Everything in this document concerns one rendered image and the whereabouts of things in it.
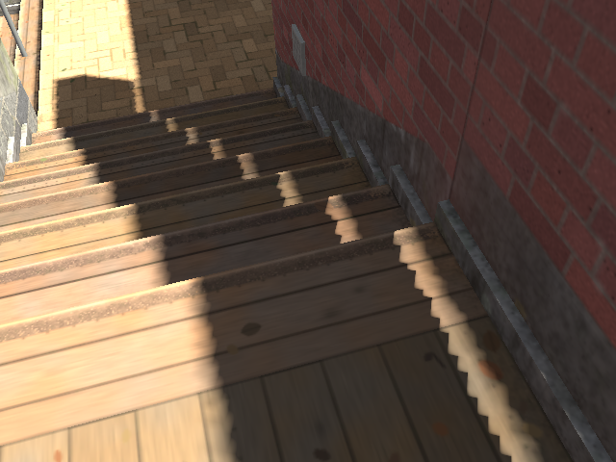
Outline stairs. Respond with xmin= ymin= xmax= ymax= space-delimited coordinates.
xmin=0 ymin=0 xmax=43 ymax=116
xmin=0 ymin=88 xmax=412 ymax=324

